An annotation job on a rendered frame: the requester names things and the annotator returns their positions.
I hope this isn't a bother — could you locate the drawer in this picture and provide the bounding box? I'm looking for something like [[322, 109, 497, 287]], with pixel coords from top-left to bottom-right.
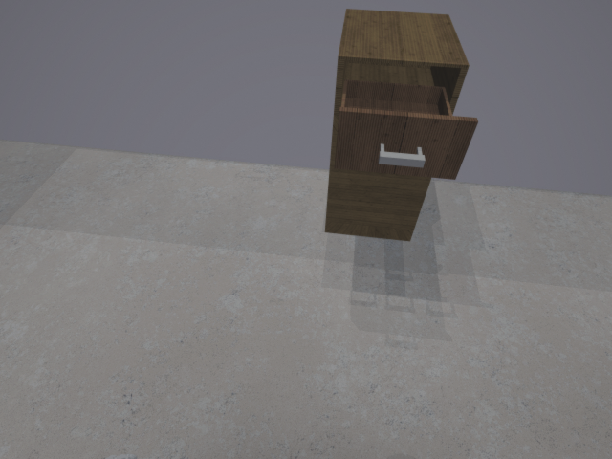
[[335, 79, 478, 180]]

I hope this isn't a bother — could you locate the handle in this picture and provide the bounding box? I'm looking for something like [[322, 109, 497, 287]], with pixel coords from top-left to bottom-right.
[[379, 144, 426, 168]]

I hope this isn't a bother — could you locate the cabinet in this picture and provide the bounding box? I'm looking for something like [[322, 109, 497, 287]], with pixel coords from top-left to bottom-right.
[[325, 9, 469, 241]]

